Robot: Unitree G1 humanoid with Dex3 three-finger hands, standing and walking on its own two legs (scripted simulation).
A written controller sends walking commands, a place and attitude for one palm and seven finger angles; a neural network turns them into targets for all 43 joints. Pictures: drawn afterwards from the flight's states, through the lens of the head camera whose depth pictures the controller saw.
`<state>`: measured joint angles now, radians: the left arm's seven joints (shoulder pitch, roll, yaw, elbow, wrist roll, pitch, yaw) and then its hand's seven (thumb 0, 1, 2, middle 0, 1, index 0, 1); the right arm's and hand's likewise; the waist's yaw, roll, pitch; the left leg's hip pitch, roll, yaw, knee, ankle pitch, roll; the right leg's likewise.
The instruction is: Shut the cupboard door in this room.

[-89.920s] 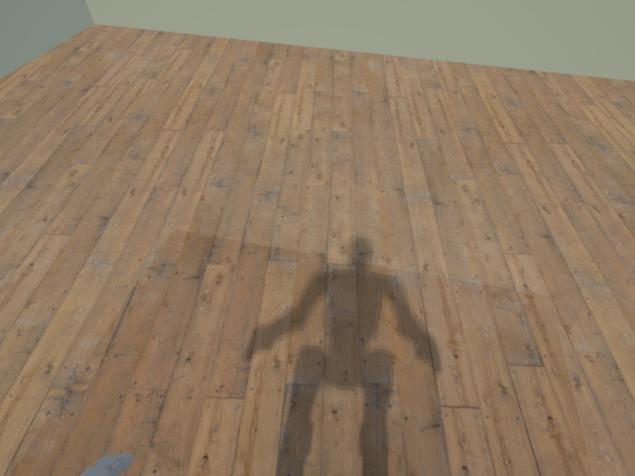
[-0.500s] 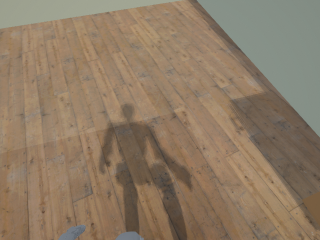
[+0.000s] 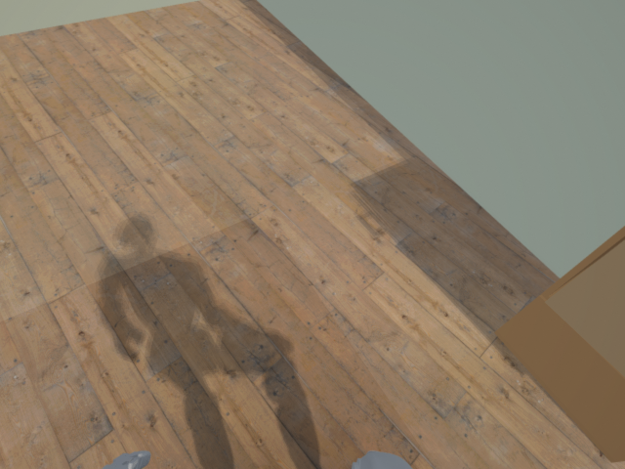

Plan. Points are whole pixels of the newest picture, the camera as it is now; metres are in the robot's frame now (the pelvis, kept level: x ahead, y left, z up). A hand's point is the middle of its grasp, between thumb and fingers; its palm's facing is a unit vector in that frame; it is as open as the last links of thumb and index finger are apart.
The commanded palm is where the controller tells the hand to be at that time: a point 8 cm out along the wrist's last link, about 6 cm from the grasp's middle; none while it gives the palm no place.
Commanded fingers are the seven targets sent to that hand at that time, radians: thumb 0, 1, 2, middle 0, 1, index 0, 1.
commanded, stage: turn to face it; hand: left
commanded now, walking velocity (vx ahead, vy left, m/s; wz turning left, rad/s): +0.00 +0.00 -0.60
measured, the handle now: out of the picture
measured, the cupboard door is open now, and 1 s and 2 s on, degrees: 2 2 2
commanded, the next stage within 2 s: take the last steps up to it in 1.50 s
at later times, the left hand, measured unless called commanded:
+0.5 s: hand (200, 465) +0.14 +0.17 -0.18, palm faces -0.24 -0.95 -0.20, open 7.4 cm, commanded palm none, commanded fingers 0.00 0.90 0.90 -0.20 -0.30 -0.20 -0.30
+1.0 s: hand (270, 381) +0.26 +0.08 -0.16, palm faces -0.56 -0.78 -0.28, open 7.4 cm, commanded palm none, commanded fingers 0.00 0.90 0.90 -0.20 -0.30 -0.20 -0.30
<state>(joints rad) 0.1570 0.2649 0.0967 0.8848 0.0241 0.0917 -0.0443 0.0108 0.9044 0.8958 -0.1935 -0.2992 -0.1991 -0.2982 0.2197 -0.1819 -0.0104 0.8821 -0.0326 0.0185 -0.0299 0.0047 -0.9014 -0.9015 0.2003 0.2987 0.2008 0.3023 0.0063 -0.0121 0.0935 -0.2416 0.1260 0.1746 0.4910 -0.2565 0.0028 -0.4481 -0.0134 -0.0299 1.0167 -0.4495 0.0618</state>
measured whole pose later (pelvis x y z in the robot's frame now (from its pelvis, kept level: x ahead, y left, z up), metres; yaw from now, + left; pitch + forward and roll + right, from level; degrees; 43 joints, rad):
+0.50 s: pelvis +0.03 -0.01 -0.01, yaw -17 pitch +2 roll -1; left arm 0.21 0.22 0.07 0.91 0.03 0.06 -0.01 0.01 0.90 0.90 -0.20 -0.30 -0.20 -0.30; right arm 0.15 -0.24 -0.05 0.87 -0.01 0.04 -0.02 0.01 -0.91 -0.90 0.20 0.30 0.20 0.30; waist 0.02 -0.02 0.07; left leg -0.37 0.04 0.03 0.68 -0.34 -0.08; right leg -0.28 0.04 0.11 0.54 -0.30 0.01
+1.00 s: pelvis +0.04 -0.03 -0.02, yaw -35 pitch +0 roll -1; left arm 0.13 0.23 0.06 0.88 0.02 0.03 -0.03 0.01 0.90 0.90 -0.19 -0.30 -0.20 -0.30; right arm 0.24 -0.27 -0.06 0.94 -0.01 0.07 -0.02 0.01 -0.90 -0.90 0.20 0.30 0.20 0.30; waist -0.02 0.07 0.10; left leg -0.35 0.15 0.13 0.95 -0.53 -0.06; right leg -0.30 0.00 -0.05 0.63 -0.33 -0.02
